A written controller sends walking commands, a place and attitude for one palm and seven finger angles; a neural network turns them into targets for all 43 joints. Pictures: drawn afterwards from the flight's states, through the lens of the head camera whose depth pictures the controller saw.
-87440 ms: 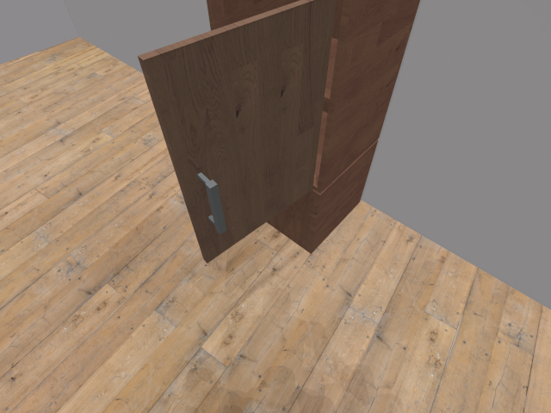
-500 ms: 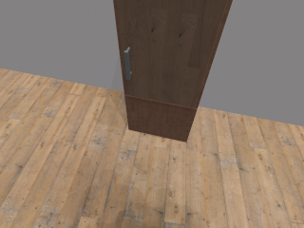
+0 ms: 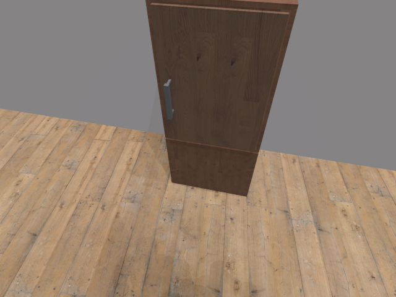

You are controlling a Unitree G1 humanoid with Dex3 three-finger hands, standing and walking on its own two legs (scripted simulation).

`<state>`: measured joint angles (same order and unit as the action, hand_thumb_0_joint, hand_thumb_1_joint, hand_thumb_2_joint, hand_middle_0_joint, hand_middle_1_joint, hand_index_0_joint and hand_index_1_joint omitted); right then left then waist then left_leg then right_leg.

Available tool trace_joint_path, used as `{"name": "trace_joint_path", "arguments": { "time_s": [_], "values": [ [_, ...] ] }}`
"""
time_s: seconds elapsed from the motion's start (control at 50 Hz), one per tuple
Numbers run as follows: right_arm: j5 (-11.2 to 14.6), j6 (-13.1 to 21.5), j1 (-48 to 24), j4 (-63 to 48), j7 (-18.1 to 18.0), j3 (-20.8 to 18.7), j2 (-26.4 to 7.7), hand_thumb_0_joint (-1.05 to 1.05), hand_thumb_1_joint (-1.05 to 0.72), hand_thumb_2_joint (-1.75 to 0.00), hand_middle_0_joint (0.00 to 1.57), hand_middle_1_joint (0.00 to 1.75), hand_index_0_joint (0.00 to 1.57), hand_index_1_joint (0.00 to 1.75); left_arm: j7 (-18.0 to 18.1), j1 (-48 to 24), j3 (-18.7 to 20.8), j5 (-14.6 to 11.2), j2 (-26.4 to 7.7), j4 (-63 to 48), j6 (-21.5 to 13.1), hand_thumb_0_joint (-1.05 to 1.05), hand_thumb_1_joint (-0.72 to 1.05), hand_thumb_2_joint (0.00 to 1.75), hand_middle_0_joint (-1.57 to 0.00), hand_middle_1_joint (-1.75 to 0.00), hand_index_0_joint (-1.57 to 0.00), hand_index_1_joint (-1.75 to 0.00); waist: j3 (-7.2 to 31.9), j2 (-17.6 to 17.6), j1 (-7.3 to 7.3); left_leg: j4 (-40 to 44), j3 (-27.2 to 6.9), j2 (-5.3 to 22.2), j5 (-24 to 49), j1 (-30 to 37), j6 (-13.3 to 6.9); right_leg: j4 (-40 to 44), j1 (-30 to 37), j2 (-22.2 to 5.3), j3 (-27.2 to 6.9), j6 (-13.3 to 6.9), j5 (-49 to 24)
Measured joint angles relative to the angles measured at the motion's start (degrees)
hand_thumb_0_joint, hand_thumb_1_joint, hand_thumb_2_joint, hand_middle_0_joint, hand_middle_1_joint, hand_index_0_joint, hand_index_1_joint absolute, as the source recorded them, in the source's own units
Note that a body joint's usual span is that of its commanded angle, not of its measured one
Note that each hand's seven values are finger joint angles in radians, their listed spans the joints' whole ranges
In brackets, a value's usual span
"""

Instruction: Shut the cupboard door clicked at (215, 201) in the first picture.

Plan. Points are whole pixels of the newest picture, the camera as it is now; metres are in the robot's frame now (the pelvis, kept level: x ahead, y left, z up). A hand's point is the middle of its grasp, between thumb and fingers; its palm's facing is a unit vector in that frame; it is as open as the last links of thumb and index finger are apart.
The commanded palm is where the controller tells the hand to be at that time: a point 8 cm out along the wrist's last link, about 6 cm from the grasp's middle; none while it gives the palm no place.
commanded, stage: let the arm hang, fingers relaxed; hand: left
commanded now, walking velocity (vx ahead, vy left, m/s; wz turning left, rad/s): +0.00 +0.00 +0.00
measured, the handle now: (169, 99) +0.86 +0.16 -0.10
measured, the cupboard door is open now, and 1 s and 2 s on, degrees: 0 0 0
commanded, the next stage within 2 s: look to check the result in 0.30 s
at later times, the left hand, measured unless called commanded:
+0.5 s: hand out of the picture -0.03 +0.17 -0.18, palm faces +0.04 -0.98 -0.17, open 7.4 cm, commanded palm none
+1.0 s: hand out of the picture +0.01 +0.18 -0.18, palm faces +0.02 -0.98 -0.19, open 7.4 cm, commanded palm none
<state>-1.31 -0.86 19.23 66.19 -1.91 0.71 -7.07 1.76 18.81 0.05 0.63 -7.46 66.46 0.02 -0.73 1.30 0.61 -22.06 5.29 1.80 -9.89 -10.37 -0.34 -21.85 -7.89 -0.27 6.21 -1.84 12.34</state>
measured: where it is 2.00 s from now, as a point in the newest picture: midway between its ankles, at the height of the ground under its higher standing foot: outside the picture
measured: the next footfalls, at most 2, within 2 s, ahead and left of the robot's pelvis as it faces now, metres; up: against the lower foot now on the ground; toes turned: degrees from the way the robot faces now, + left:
none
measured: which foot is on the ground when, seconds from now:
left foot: down 0.00-1.00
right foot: down 0.00-1.00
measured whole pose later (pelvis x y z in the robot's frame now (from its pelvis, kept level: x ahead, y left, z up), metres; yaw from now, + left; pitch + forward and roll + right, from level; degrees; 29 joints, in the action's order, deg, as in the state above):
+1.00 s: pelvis +0.02 +0.02 +0.00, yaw +0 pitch -1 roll +0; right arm -1.2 0.3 16.2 64.9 -2.0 0.3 -8.2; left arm 1.9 16.9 0.5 1.0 -7.7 65.2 -0.5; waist -1.6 0.5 0.6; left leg -21.6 6.2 0.3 -11.3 -9.5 -1.7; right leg -22.1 -7.5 -1.8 5.2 -0.2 13.6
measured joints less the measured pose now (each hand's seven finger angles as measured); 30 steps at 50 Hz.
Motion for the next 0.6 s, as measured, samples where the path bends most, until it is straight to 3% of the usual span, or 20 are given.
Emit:
{"name": "trace_joint_path", "arguments": {
  "time_s": [0.24, 0.6],
  "values": [
    [-0.01, 0.42, 0.35, -0.45, -0.29, -0.21, 1.54, 0.01, -0.91, -0.9, 0.2, 0.3, 0.2, 0.3, 0.16, 0.26, 0.06, 0.19, 2.28, -0.26, -0.21, 0.0, 0.9, 0.9, -0.2, -0.3, -0.2, -0.3, 0.32, -0.95, 0.05, -0.76, 0.38, -0.5, -0.45, -0.68, -0.6, -1.12, -0.92, -0.61, -0.39, 0.56, 0.43],
    [0.09, 0.77, -1.16, -1.48, -0.23, -0.48, 0.34, 0.01, -0.91, -0.9, 0.2, 0.3, 0.2, 0.3, 0.35, 0.5, 0.57, 0.38, 0.45, -0.6, -0.18, 0.0, 0.91, 0.9, -0.2, -0.3, -0.2, -0.3, -0.49, -0.76, -0.14, -0.68, 0.84, -1.28, -0.96, -0.72, -1.35, -1.38, -1.2, -1.39, -0.87, 1.4, 0.87]
  ]
}}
